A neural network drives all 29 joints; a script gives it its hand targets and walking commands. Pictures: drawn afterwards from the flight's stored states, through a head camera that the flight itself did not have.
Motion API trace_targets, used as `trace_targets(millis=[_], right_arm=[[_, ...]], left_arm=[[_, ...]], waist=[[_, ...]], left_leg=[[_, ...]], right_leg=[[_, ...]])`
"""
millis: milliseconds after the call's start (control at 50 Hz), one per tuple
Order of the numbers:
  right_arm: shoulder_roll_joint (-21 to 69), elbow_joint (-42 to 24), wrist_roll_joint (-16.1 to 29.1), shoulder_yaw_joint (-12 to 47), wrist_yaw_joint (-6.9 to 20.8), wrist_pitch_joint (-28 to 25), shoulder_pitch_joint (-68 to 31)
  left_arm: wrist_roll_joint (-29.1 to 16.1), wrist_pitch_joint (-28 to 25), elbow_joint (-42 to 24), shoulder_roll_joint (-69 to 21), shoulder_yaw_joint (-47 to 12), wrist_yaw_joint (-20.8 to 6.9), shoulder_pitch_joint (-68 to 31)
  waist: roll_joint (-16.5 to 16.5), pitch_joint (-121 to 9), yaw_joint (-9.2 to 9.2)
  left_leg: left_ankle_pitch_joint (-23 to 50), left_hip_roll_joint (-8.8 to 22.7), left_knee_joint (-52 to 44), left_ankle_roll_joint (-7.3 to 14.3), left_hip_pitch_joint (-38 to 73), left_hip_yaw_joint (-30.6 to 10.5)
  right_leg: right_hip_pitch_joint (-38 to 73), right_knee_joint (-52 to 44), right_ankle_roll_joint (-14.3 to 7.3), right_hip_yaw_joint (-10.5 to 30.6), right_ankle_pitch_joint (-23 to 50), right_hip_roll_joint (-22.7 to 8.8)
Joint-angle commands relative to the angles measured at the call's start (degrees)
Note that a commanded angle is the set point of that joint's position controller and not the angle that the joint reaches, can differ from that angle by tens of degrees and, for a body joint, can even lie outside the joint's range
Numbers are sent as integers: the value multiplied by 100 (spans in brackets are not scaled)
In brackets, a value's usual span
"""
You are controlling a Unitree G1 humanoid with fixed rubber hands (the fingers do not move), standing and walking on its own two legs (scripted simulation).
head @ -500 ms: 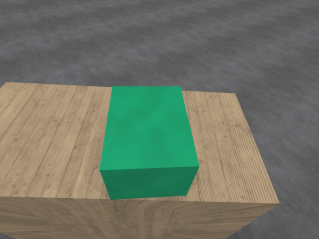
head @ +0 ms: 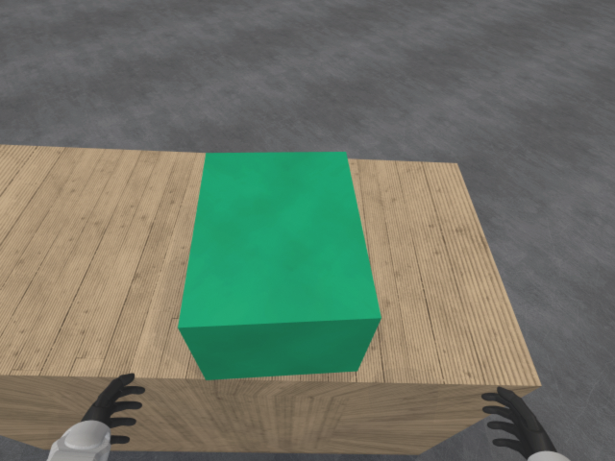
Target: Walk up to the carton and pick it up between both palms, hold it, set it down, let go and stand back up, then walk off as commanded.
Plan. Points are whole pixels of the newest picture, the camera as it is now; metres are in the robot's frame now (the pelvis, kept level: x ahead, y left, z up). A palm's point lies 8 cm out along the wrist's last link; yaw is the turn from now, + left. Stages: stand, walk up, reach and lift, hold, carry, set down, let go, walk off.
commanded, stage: reach and lift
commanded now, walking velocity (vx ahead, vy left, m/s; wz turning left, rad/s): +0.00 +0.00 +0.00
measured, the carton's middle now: (279, 259) +0.40 +0.05 +0.00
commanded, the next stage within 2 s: none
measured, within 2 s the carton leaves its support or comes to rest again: neither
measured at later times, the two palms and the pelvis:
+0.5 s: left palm out of the picture +0.12 +0.28 -0.05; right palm out of the picture +0.11 -0.24 -0.03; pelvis -0.05 +0.01 +0.01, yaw +0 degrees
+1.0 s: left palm out of the picture +0.10 +0.29 -0.02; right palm out of the picture +0.11 -0.20 +0.02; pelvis -0.05 +0.04 +0.01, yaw +0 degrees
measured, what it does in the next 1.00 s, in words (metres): steps on the spot: right foot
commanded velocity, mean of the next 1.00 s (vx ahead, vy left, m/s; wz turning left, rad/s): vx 0.00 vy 0.00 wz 0.00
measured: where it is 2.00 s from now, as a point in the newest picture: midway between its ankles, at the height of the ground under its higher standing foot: outside the picture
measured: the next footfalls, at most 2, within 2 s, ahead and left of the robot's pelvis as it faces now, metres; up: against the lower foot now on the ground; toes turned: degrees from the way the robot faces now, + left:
right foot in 0.68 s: -0.04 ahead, -0.08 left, +0.00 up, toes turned +0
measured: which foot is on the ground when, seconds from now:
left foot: down 0.00-1.00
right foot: down 0.00-0.60, up 0.62-0.66, down 0.68-1.00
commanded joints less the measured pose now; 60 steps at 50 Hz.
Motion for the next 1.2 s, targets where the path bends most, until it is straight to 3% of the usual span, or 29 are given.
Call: trace_targets(millis=[0, 60, 120, 200, 260, 300, 340, 420, 480, 520, 540, 580, 600, 620, 660, 680, 700, 720, 740, 760, 780, 800, 840, 900, 940, 980, 1060, 1180], right_arm=[[-641, -817, 325, -3, -155, -309, 632], [-410, -1170, 368, 122, -175, -484, 725], [-129, -1568, 401, 158, -211, -614, 912], [236, -2032, 375, 110, -286, -647, 1205], [467, -2414, 324, 34, -357, -525, 1182], [559, -2724, 291, -12, -388, -377, 1027], [569, -3088, 310, -23, -448, -233, 904], [621, -3796, 399, 8, -641, 58, 1027], [644, -4149, 514, 7, -710, 282, 966], [589, -4267, 589, -49, -659, 439, 822], [448, -4311, 610, -118, -603, 513, 718], [-105, -4179, 557, -456, -386, 646, 441], [-311, -4016, 573, -571, -316, 650, 463], [-313, -3965, 605, -622, -249, 619, 438], [-93, -4195, 690, -637, -146, 577, 342], [-48, -4243, 734, -656, -96, 563, 382], [79, -4219, 773, -583, -94, 558, 537], [342, -4232, 806, -477, -129, 529, 740], [516, -4231, 822, -367, -202, 469, 1042], [610, -4252, 890, -218, -297, 390, 1448], [692, -4367, 967, -30, -373, 304, 1782], [705, -4555, 1096, 94, -419, 159, 1893], [680, -4764, 1230, 219, -447, -123, 1947], [804, -4936, 1291, 393, -453, -392, 1890], [885, -5016, 1324, 405, -417, -461, 1791], [936, -5176, 1341, 385, -388, -448, 1662], [949, -5397, 1397, 398, -393, -308, 1494], [868, -5657, 1498, 593, -554, 27, 1429]], left_arm=[[427, -356, -1068, 297, 864, -43, 670], [277, -751, -1368, 326, 924, 13, 600], [56, -1154, -1638, 413, 920, 80, 585], [-239, -1552, -1776, 555, 787, 95, 681], [-447, -1678, -1760, 666, 605, 65, 563], [-596, -1684, -1743, 705, 468, 51, 390], [-725, -1636, -1766, 718, 410, 28, 244], [-907, -1472, -2184, 832, 447, -42, -69], [-1018, -1380, -2482, 821, 388, -8, -172], [-1074, -1328, -2639, 674, 256, 56, -193], [-1028, -1316, -2677, 508, 174, 105, -175], [-758, -1425, -2537, 92, -91, 244, -68], [-643, -1491, -2354, -51, -93, 253, 26], [-662, -1566, -2288, -105, -95, 263, 47], [-921, -1719, -2368, -92, -190, 282, 36], [-938, -1791, -2423, -124, -214, 307, 107], [-1051, -1835, -2310, -144, -225, 278, 257], [-1202, -1897, -2408, -72, -189, 252, 387], [-1225, -1950, -2462, -1, -124, 190, 616], [-1179, -2023, -2549, 22, -28, 119, 906], [-1162, -2158, -2681, 4, 31, 68, 1211], [-1209, -2324, -2763, -23, 51, -9, 1457], [-1214, -2714, -2841, -4, 54, -58, 1723], [-1298, -3224, -2971, 150, -13, -39, 1727], [-1437, -3514, -3071, 235, -169, 23, 1596], [-1602, -3727, -3198, 313, -354, 102, 1395], [-1801, -3912, -3231, 335, -636, 217, 1094], [-1811, -3662, -3131, 386, -630, 150, 591]], waist=[[-52, -1459, 43], [-104, -1563, 47], [-169, -1604, 45], [-235, -1444, 76], [-261, -1146, 50], [-191, -955, 33], [-332, -875, 22], [-619, -925, -5], [-514, -870, 17], [-238, -807, 10], [74, -796, -22], [1410, -892, -114], [1532, -1055, -163], [1405, -1109, -158], [993, -1034, -91], [1014, -857, -107], [817, -631, -105], [394, -581, -53], [138, -551, -25], [33, -679, -21], [131, -990, 12], [9, -1277, 0], [-15, -1484, 66], [70, -1391, 216], [163, -1140, 261], [229, -926, 235], [171, -796, 131], [-183, -805, -8]], left_leg=[[2819, -446, -778, -116, 1312, -114], [2670, -479, -924, -68, 1233, -57], [2339, -479, -1066, -23, 1182, 48], [1657, -477, -1308, 21, 1069, 199], [870, -431, -1549, 73, 888, 245], [383, -381, -1680, 103, 822, 236], [153, -479, -1438, 95, 1251, 214], [681, -696, -520, 112, 3188, 30], [560, -637, -545, 95, 3397, -55], [2, -451, -907, 117, 3001, -208], [-593, -199, -1301, 187, 2257, -322], [-2420, 682, -3019, 470, -1064, -612], [-2479, 839, -3218, 520, -1766, -745], [-2172, 801, -3165, 441, -1776, -776], [-1917, 533, -2937, 283, -1111, -684], [-1896, 435, -2918, 234, -827, -611], [-1360, 262, -2773, 132, -351, -457], [-409, 13, -2426, -29, 610, -265], [356, -155, -2109, -62, 1320, -112], [1106, -254, -1795, -48, 1983, -69], [1943, -261, -1643, -46, 2288, -77], [2575, -251, -1494, -50, 2571, -178], [3052, -263, -1390, -87, 2716, -311], [2753, -242, -1455, -98, 2527, -363], [2169, -162, -1545, -95, 2304, -379], [1357, -46, -1678, -63, 2025, -442], [265, 22, -1706, 0, 1910, -625], [282, -202, -1054, 82, 3355, -785]], right_leg=[[1098, -788, -45, -347, 4026, 289], [1248, -863, 2, -251, 4005, 248], [1215, -1002, 31, -171, 3533, 202], [1067, -1281, -8, -67, 2453, 145], [810, -1512, -97, -38, 1211, 116], [592, -1635, -190, -54, 284, 124], [-105, -1814, -411, 9, -518, -95], [-2258, -2376, -869, 211, -1915, -690], [-2484, -2400, -915, 144, -1960, -724], [-2084, -2169, -854, -17, -1665, -542], [-1323, -1834, -740, -206, -1229, -247], [2154, -452, -73, -721, 531, 865], [2985, -137, 46, -695, 1163, 938], [3098, -203, 51, -566, 1343, 849], [2435, -687, -64, -347, 1028, 613], [2087, -882, -104, -343, 811, 576], [1557, -1177, -174, -294, 627, 451], [657, -1667, -256, -132, 390, 196], [64, -1974, -288, -5, 413, 49], [-294, -2112, -306, 54, 778, -52], [-108, -2018, -190, 39, 1744, 19], [-28, -1942, -126, 45, 2492, 78], [40, -1930, -89, 43, 2767, 148], [-87, -1991, -154, 112, 2079, 130], [-306, -2041, -231, 120, 1270, 122], [-481, -2019, -279, 104, 562, 98], [-864, -1978, -374, 157, 15, -69], [-2582, -2404, -714, 334, -967, -611]])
